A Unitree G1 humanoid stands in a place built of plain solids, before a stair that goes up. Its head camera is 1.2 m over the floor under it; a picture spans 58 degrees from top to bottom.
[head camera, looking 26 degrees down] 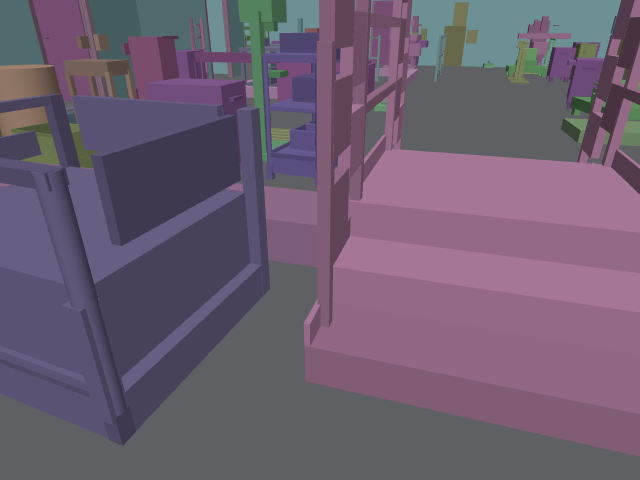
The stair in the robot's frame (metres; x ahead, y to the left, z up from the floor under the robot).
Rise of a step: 0.17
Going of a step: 0.30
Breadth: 1.30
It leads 17 degrees to the right of straight ahead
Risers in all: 3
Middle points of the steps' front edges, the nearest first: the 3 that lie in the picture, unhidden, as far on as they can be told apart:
1.05 -0.56 0.17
1.34 -0.65 0.34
1.62 -0.74 0.51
